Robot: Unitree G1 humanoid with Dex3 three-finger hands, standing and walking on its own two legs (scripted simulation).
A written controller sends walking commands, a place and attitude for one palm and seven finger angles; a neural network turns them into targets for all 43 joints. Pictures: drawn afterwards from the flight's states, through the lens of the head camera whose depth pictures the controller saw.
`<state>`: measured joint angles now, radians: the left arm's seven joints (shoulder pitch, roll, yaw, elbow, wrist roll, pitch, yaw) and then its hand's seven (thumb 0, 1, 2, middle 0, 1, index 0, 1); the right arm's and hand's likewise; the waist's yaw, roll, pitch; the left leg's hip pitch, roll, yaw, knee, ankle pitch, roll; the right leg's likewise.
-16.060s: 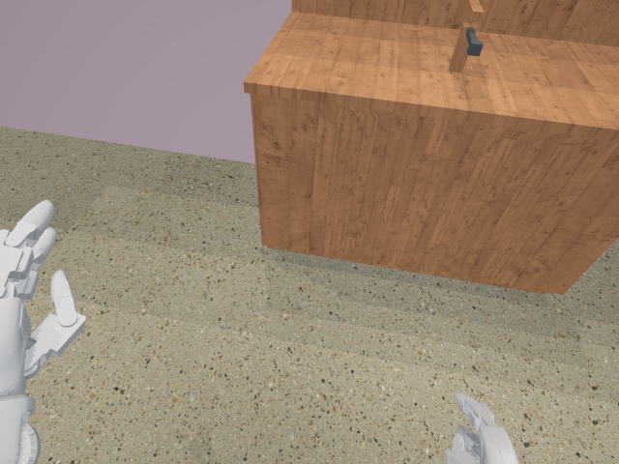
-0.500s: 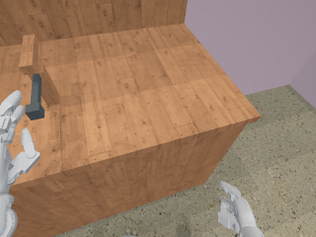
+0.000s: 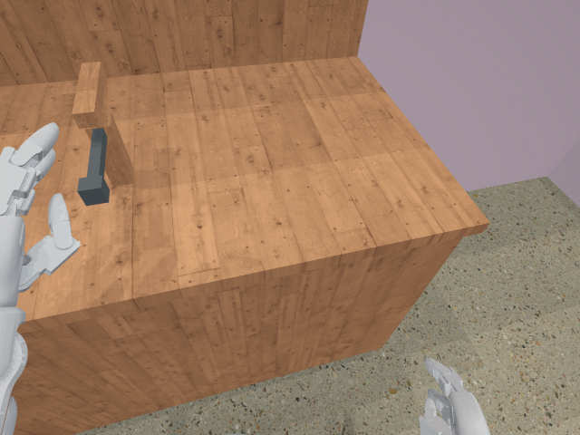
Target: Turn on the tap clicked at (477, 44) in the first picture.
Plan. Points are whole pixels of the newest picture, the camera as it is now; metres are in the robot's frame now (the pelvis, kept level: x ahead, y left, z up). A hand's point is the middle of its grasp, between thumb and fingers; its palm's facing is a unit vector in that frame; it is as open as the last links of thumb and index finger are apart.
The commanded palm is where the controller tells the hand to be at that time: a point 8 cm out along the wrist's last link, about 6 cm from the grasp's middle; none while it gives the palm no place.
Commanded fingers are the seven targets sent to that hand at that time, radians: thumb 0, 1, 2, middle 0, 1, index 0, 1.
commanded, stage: turn the palm inward beside the body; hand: left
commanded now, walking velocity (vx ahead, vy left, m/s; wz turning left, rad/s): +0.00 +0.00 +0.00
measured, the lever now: (94, 190) +0.36 +0.31 +0.13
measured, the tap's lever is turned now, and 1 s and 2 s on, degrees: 0 0 0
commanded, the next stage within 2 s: none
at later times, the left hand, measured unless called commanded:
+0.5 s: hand (91, 300) +0.19 +0.22 +0.16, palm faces +0.53 -0.80 -0.29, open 7.4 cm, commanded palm +0.14 +0.25 +0.18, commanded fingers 0.00 0.90 0.90 -0.20 -0.30 -0.20 -0.30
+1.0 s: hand (130, 278) +0.22 +0.20 +0.16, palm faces +0.47 -0.85 -0.24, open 7.4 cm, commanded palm +0.17 +0.24 +0.19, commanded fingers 0.00 0.90 0.90 -0.20 -0.30 -0.20 -0.30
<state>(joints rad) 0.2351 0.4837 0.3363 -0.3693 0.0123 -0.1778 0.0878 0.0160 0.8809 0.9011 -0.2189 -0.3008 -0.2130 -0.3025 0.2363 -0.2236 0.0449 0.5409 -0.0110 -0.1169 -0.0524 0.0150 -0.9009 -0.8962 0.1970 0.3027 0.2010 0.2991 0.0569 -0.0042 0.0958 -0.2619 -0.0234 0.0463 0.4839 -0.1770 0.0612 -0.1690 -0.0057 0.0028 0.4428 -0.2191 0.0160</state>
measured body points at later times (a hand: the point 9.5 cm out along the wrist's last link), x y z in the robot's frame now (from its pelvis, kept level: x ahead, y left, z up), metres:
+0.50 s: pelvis -0.03 -0.06 -0.02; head -0.06 -0.08 +0.43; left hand +0.16 +0.26 +0.18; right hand +0.21 -0.24 -0.09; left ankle +0.06 +0.07 -0.74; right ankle +0.01 -0.14 -0.74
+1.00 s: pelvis +0.04 -0.06 -0.01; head +0.02 -0.08 +0.44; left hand +0.19 +0.24 +0.18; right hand +0.26 -0.27 -0.08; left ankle +0.06 +0.07 -0.74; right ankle +0.01 -0.14 -0.74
